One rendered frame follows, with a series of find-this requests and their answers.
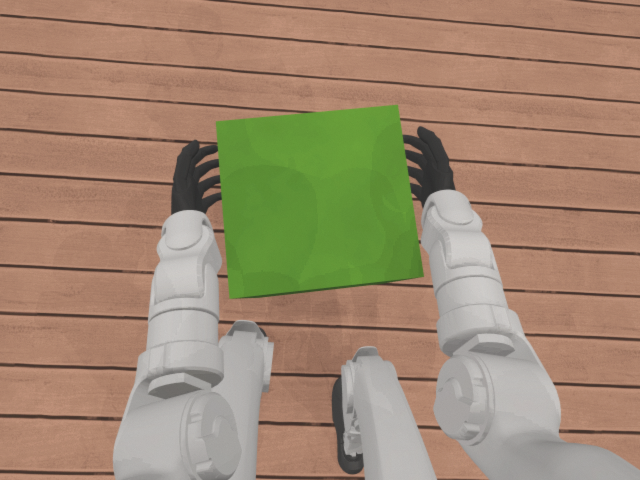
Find robot left hand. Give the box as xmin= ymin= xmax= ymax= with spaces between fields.
xmin=171 ymin=140 xmax=222 ymax=215

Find robot right forearm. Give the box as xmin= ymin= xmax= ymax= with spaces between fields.
xmin=421 ymin=190 xmax=561 ymax=427

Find robot left forearm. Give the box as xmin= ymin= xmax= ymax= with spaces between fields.
xmin=113 ymin=210 xmax=224 ymax=475

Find right robot thigh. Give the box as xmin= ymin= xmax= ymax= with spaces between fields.
xmin=341 ymin=355 xmax=437 ymax=480

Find robot right hand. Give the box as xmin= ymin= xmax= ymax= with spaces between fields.
xmin=403 ymin=126 xmax=456 ymax=208

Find robot right shin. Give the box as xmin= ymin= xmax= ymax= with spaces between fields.
xmin=342 ymin=346 xmax=398 ymax=455

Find robot left upper arm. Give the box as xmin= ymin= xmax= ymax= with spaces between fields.
xmin=114 ymin=390 xmax=242 ymax=480

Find robot right upper arm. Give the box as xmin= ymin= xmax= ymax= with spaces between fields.
xmin=433 ymin=351 xmax=640 ymax=480

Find carton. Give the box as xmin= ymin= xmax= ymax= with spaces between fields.
xmin=216 ymin=105 xmax=424 ymax=299

